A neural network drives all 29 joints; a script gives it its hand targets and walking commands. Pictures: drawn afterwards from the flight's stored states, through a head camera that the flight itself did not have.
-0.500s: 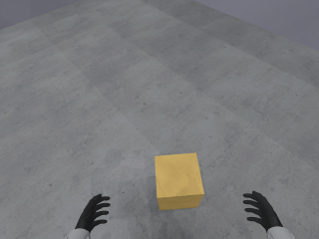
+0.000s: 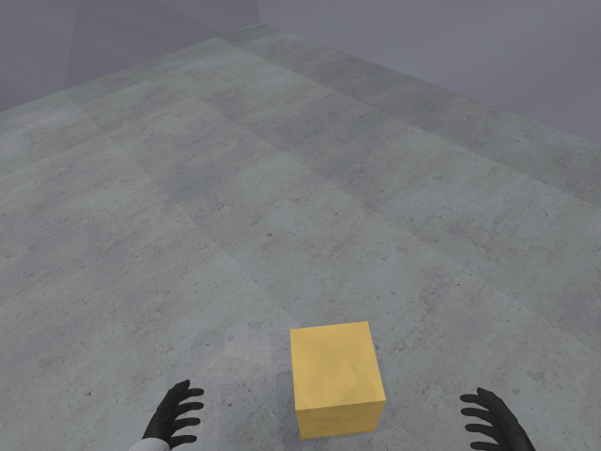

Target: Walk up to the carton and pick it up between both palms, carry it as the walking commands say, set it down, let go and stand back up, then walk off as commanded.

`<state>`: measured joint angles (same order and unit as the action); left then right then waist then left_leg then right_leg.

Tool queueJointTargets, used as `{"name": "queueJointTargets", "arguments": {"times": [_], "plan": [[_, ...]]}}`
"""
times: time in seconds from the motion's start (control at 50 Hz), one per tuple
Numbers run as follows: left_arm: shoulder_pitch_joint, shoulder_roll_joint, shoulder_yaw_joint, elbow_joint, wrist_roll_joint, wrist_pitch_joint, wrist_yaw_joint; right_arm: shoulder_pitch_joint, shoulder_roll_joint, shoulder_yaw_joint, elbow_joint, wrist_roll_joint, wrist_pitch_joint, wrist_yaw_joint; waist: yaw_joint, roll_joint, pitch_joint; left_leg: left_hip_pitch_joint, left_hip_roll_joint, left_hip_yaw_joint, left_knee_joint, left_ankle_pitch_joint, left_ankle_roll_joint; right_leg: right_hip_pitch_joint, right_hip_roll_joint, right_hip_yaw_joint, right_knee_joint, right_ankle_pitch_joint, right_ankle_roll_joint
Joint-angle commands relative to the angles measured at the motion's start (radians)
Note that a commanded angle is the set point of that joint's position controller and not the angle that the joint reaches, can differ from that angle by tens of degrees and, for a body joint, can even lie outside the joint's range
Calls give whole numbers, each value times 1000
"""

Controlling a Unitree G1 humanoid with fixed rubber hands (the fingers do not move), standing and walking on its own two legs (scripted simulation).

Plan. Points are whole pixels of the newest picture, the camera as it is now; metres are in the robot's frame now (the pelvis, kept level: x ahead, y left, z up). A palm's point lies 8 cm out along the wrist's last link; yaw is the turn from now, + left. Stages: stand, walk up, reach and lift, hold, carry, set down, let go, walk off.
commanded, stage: let go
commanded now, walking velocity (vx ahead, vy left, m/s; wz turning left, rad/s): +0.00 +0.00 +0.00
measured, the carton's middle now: (333, 382) +0.44 -0.02 -0.62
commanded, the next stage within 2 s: stand in 0.06 s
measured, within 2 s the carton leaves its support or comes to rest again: neither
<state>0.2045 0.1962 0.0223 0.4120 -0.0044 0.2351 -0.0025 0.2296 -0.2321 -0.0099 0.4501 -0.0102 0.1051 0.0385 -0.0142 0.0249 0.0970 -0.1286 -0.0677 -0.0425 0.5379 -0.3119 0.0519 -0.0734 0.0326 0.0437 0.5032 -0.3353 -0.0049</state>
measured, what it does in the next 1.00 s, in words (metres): stands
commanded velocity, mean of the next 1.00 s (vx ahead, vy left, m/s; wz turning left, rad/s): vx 0.00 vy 0.00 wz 0.00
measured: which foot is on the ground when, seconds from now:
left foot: down 0.00-1.00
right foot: down 0.00-1.00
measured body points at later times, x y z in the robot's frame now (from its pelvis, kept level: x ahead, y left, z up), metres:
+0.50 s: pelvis +0.00 +0.00 +0.00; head -0.06 +0.01 +0.44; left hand +0.11 +0.29 -0.10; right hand +0.14 -0.30 -0.07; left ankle -0.01 +0.09 -0.73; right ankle -0.03 -0.12 -0.73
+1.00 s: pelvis -0.04 +0.00 +0.00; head -0.09 +0.00 +0.45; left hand +0.03 +0.30 -0.11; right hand +0.06 -0.30 -0.10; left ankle -0.01 +0.09 -0.73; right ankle -0.03 -0.12 -0.73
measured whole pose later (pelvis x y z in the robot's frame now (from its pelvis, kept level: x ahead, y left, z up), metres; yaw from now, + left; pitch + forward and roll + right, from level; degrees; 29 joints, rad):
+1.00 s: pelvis -0.04 +0.00 +0.00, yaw +0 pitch -4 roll -1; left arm 0.29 0.35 0.02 0.91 0.03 -0.04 0.00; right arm 0.27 -0.35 -0.02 0.86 -0.04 -0.04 0.00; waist 0.00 0.00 -0.05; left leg -0.19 -0.06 -0.04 0.49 -0.22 0.05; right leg -0.15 0.03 0.04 0.48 -0.25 0.00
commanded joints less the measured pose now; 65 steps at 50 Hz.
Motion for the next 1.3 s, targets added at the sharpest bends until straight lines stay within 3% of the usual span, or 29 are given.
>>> {"name": "queueJointTargets", "arguments": {"times": [0.0,0.02,0.04,0.06,0.12,0.14,0.24,0.44,0.48,0.52,0.6,0.66,0.7,0.74,0.82,0.88,0.9,0.92,1.02,1.04,1.28], "plan": [[-50,107,31,-141,-6,-9,14,-28,-116,-29,-118,3,-17,-10,3,-33,-107,19,60,-39,-72,392,-67,-43,6,-21,-52,370,16],[-53,102,29,-143,-6,-5,17,-21,-110,-32,-115,-3,-12,-9,2,-44,-106,19,57,-38,-76,358,-69,-58,8,-28,-58,353,17],[-24,102,28,-137,-11,-10,20,-2,-112,-28,-121,-1,-12,-11,2,-48,-120,21,62,-50,-73,404,-68,-54,12,-25,-51,366,20],[-29,229,74,13,41,-105,33,-15,-205,-87,21,-28,-61,-34,33,-55,-250,-14,103,-64,-23,386,-55,-41,-64,30,-36,308,28],[-17,234,72,76,52,-196,28,-36,-219,-99,31,-43,-102,-47,24,-24,-221,-40,110,-74,-44,268,-29,-70,-86,64,-56,251,14],[-20,243,73,95,54,-215,28,-37,-212,-97,47,-38,-115,-45,25,-44,-200,-52,113,-87,-50,247,-27,-95,-92,76,-67,239,8],[-21,256,63,170,54,-264,16,-36,-221,-96,100,-25,-136,-39,18,-8,-99,-112,138,-124,-82,245,-22,-159,-110,96,-82,226,-13],[18,308,64,250,46,-291,19,-21,-265,-91,151,-25,-152,-43,16,-4,-92,-96,143,-118,-91,331,-7,-158,-107,92,-70,282,-22],[11,303,61,255,45,-291,18,-27,-281,-93,168,-23,-157,-49,18,-27,-107,-70,147,-125,-98,376,-14,-173,-101,89,-57,291,-23],[25,305,59,268,42,-292,16,-26,-291,-91,174,-23,-161,-47,19,14,-122,-65,151,-124,-98,339,-10,-158,-105,89,-70,267,-21],[18,311,58,293,41,-287,17,-31,-288,-81,198,-23,-165,-53,20,-22,-89,-93,167,-157,-133,273,-8,-155,-102,86,-76,213,-17],[25,320,58,321,39,-290,16,-48,-298,-76,214,-26,-166,-51,34,6,-67,-122,165,-167,-168,150,-2,-151,-102,95,-91,157,-21],[29,318,51,331,40,-289,11,-33,-309,-76,235,-26,-168,-50,21,-20,-50,-130,169,-178,-185,96,-7,-168,-94,92,-97,126,-22],[28,311,48,344,38,-294,8,-50,-299,-72,243,-27,-166,-50,31,-6,-32,-146,168,-181,-199,62,-4,-166,-98,92,-99,125,-26],[23,328,50,377,44,-295,9,-38,-294,-61,274,-29,-168,-43,16,-8,-3,-178,169,-190,-225,-44,-3,-172,-98,111,-119,81,-31],[33,325,42,399,37,-298,5,-40,-304,-64,300,-26,-168,-42,18,-35,-39,-144,167,-191,-216,-38,2,-159,-101,109,-134,69,-30],[37,328,41,406,34,-299,8,-49,-305,-61,306,-25,-165,-40,27,-16,-33,-137,162,-183,-220,-35,2,-164,-107,111,-139,69,-31],[30,334,42,412,36,-298,8,-42,-305,-60,315,-25,-164,-42,14,6,-21,-152,155,-182,-225,-53,-5,-162,-104,116,-142,74,-31],[19,341,37,441,35,-296,8,-46,-313,-56,356,-21,-162,-41,15,-25,-20,-128,156,-182,-229,-57,-2,-176,-112,126,-166,46,-33],[25,345,38,452,34,-296,10,-47,-317,-54,361,-21,-163,-39,16,-6,-35,-120,162,-189,-233,-64,-2,-167,-109,123,-161,42,-32],[22,358,20,530,29,-286,7,-59,-330,-40,449,-8,-155,-38,17,-7,-15,-124,161,-193,-255,-100,-6,-167,-119,126,-202,-9,-31]]}}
